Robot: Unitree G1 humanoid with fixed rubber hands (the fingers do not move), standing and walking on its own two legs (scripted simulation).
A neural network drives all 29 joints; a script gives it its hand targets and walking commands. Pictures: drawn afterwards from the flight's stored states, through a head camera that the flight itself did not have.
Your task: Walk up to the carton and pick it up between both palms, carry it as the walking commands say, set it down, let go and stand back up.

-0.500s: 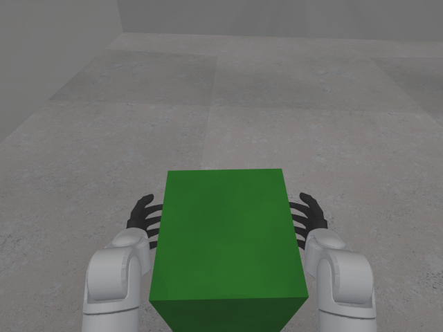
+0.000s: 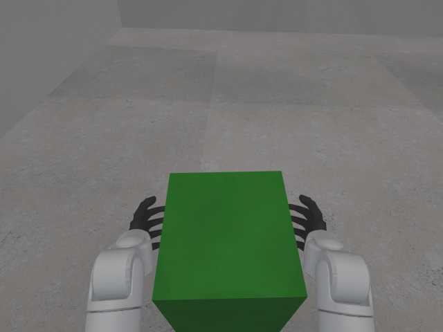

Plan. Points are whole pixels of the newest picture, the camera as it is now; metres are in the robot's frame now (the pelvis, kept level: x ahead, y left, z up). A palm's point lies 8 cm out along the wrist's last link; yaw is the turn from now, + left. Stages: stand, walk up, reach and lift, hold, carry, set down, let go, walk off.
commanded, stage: carry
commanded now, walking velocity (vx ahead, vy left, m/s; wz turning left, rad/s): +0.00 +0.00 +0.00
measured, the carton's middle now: (227, 256) +0.28 +0.00 +0.01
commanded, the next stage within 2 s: none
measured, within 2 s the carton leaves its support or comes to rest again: neither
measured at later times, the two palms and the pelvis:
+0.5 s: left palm (141, 235) +0.27 +0.15 +0.08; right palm (311, 235) +0.28 -0.14 +0.09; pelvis +0.00 +0.00 +0.00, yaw +0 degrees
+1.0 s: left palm (141, 235) +0.27 +0.15 +0.08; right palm (311, 234) +0.28 -0.14 +0.08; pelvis +0.00 +0.00 +0.00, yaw +0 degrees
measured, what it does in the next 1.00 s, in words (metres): stands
